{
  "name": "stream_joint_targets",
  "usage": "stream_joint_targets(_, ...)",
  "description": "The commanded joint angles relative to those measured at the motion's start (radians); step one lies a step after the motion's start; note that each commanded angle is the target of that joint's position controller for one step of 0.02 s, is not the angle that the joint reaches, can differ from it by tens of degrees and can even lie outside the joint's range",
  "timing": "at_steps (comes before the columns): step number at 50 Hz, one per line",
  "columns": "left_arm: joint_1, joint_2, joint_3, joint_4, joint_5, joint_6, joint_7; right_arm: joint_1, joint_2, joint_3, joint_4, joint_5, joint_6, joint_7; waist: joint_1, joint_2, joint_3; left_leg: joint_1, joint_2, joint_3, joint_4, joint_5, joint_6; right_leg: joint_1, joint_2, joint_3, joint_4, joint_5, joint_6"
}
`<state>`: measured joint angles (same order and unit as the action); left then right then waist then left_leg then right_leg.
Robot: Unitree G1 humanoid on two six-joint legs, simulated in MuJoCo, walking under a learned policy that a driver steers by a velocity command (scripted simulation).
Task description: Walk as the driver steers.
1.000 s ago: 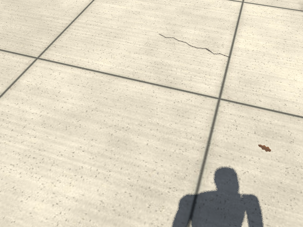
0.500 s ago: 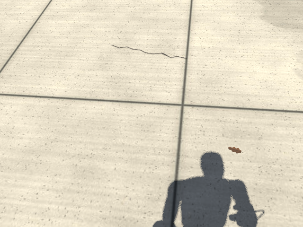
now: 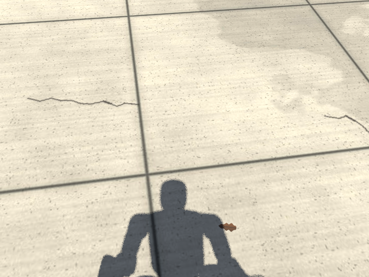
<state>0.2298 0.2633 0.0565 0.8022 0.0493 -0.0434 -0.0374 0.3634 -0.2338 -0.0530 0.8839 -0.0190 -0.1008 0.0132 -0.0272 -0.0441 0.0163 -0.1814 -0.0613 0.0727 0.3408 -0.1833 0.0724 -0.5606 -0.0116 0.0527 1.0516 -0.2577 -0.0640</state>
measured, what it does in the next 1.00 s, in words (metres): walks ahead, turning left: right foot, then left foot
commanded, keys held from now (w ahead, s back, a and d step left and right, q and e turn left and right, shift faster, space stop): w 0.16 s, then w+q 0.36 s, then s+q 0.30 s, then s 0.10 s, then w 0.08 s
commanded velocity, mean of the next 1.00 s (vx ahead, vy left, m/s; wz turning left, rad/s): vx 0.30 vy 0.00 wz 0.29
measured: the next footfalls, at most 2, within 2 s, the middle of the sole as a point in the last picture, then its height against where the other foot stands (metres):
right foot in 0.26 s outside the picture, level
left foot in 0.74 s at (159, 270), level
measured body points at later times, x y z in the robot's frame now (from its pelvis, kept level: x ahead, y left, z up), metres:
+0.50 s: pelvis +0.26 -0.05 +0.00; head +0.28 -0.06 +0.45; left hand +0.28 +0.22 -0.13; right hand +0.35 -0.30 -0.14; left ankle +0.28 +0.10 -0.66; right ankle +0.25 -0.12 -0.74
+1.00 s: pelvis +0.38 -0.01 -0.02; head +0.42 +0.03 +0.43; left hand +0.40 +0.27 -0.16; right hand +0.59 -0.21 -0.13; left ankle +0.48 +0.07 -0.74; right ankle +0.45 -0.15 -0.67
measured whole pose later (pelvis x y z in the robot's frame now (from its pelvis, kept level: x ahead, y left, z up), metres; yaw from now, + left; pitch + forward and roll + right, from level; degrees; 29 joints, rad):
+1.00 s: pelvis +0.38 -0.01 -0.02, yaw +22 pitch +1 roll -2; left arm 0.17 0.23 0.05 0.82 0.03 0.06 0.03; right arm 0.17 -0.24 -0.05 0.80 -0.02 0.03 -0.01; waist -0.02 -0.02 0.08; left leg -0.41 -0.10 0.00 0.44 -0.03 0.12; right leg -0.56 -0.02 0.04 1.13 -0.40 0.02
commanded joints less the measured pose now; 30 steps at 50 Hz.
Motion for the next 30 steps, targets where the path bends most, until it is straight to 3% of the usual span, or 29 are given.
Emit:
stream_joint_targets(1, -0.028, 0.004, -0.014, -0.064, 0.001, -0.004, -0.012, 0.005, -0.079, -0.008, -0.036, 0.006, -0.021, 0.005, 0.032, 0.107, 0.031, 0.004, 0.261, -0.213, -0.217, 0.159, 0.143, -0.076, -0.060, -0.029, -0.124, 0.108, 0.019)
stream_joint_targets(4, -0.158, -0.012, -0.032, -0.097, -0.011, -0.009, -0.018, 0.056, -0.095, -0.009, -0.011, 0.011, -0.015, 0.006, -0.001, 0.113, 0.043, 0.000, 0.231, -0.146, -0.214, 0.222, 0.119, -0.015, -0.054, -0.082, -0.305, 0.202, 0.029)
stream_joint_targets(9, -0.268, 0.012, -0.031, -0.129, -0.019, -0.016, -0.005, 0.142, -0.123, -0.009, 0.034, 0.006, 0.000, -0.002, -0.032, 0.114, 0.055, 0.114, 0.278, -0.161, -0.138, 0.348, 0.109, 0.052, -0.021, -0.115, -0.449, 0.152, 0.008)
stream_joint_targets(11, -0.207, 0.021, -0.024, -0.111, -0.014, -0.026, 0.004, 0.142, -0.137, -0.011, 0.048, 0.005, 0.010, -0.009, 0.005, 0.116, 0.036, 0.142, 0.279, -0.173, -0.032, 0.493, 0.098, 0.161, 0.019, -0.121, -0.521, 0.088, -0.011)
stream_joint_targets(12, -0.091, 0.038, -0.013, -0.070, -0.007, -0.037, 0.013, 0.136, -0.139, -0.010, 0.054, 0.010, 0.014, -0.010, 0.061, 0.087, -0.018, 0.119, 0.244, -0.143, 0.111, 0.573, 0.081, 0.321, 0.043, -0.126, -0.598, 0.105, -0.029)
stream_joint_targets(13, 0.076, 0.091, 0.007, -0.022, 0.011, -0.052, 0.027, 0.127, -0.123, -0.004, 0.044, 0.016, 0.013, -0.011, 0.126, 0.051, -0.125, -0.003, 0.197, -0.112, 0.309, 0.467, 0.058, 0.569, -0.033, -0.042, -0.606, 0.097, -0.064)
stream_joint_targets(14, 0.233, 0.194, 0.031, -0.012, 0.033, -0.057, 0.044, 0.129, -0.039, 0.018, -0.012, 0.036, 0.008, -0.008, 0.171, -0.101, -0.284, -0.265, 0.103, -0.045, 0.634, 0.045, 0.021, 0.855, -0.341, 0.304, -0.647, -0.031, -0.130)
stream_joint_targets(15, 0.239, 0.215, 0.044, 0.006, 0.002, -0.038, 0.043, 0.186, -0.051, 0.008, -0.005, 0.041, 0.017, -0.015, 0.143, -0.201, -0.330, -0.449, 0.017, -0.049, 0.838, -0.339, 0.015, 0.877, -0.461, 0.579, -0.763, -0.076, -0.206)
stream_joint_targets(16, 0.159, 0.135, 0.025, -0.007, -0.013, -0.031, 0.039, 0.123, -0.112, -0.010, 0.005, 0.021, 0.028, -0.020, 0.116, -0.055, -0.181, -0.503, 0.082, -0.113, 0.888, -0.272, 0.025, 0.756, -0.406, 0.466, -0.780, -0.110, -0.180)
stream_joint_targets(17, 0.083, 0.078, 0.010, -0.012, -0.020, -0.038, 0.034, 0.068, -0.085, -0.009, -0.004, 0.017, 0.028, -0.012, 0.090, -0.026, -0.079, -0.494, 0.113, -0.124, 0.862, -0.191, 0.024, 0.630, -0.357, 0.335, -0.815, -0.048, -0.154)
stream_joint_targets(18, 0.041, 0.042, 0.002, -0.010, -0.020, -0.045, 0.031, 0.050, -0.065, -0.008, -0.001, 0.014, 0.035, -0.006, 0.062, -0.019, -0.027, -0.455, 0.136, -0.123, 0.824, -0.145, 0.018, 0.536, -0.310, 0.231, -0.851, 0.025, -0.118)
stream_joint_targets(19, 0.033, 0.024, -0.003, 0.000, -0.024, -0.052, 0.035, 0.045, -0.062, -0.013, 0.000, -0.002, 0.048, 0.001, 0.038, -0.036, 0.003, -0.428, 0.150, -0.122, 0.798, -0.126, 0.009, 0.475, -0.276, 0.153, -0.873, 0.084, -0.093)
stream_joint_targets(20, 0.033, 0.019, -0.004, 0.009, -0.025, -0.060, 0.038, 0.056, -0.045, -0.012, 0.006, -0.010, 0.061, 0.009, 0.022, -0.043, 0.010, -0.406, 0.151, -0.115, 0.797, -0.107, 0.000, 0.445, -0.257, 0.097, -0.884, 0.138, -0.082)
stream_joint_targets(24, 0.091, 0.031, 0.003, 0.050, -0.036, -0.084, 0.043, -0.035, -0.022, -0.016, -0.031, -0.015, 0.084, 0.028, 0.004, -0.022, 0.026, -0.497, 0.159, -0.099, 0.784, 0.010, -0.017, 0.462, -0.244, -0.044, -0.908, 0.322, -0.088)
stream_joint_targets(26, 0.122, 0.024, 0.001, 0.070, -0.032, -0.083, 0.045, -0.108, -0.019, -0.014, -0.060, -0.014, 0.087, 0.033, 0.011, -0.023, 0.046, -0.540, 0.162, -0.088, 0.722, 0.082, -0.024, 0.470, -0.233, -0.104, -0.911, 0.364, -0.089)
stream_joint_targets(27, 0.113, 0.019, -0.002, 0.074, -0.033, -0.081, 0.048, -0.144, -0.014, -0.011, -0.075, -0.014, 0.085, 0.035, 0.005, -0.017, 0.072, -0.528, 0.152, -0.069, 0.648, 0.116, -0.029, 0.451, -0.220, -0.150, -0.893, 0.485, -0.085)
stream_joint_targets(30, 0.113, 0.046, -0.001, 0.088, -0.039, -0.075, 0.059, -0.228, 0.015, 0.010, -0.104, -0.015, 0.074, 0.041, 0.019, -0.034, 0.081, -0.370, 0.099, 0.029, 0.383, 0.219, -0.023, 0.408, -0.179, -0.270, -0.814, 0.725, -0.059)
Keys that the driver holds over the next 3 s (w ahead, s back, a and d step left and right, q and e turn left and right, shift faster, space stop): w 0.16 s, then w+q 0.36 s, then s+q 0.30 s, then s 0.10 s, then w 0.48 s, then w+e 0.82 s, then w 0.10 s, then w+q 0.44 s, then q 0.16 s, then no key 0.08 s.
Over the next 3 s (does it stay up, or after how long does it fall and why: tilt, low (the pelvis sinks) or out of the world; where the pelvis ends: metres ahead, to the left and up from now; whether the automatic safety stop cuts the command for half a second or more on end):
stays up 1.18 0.21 0.00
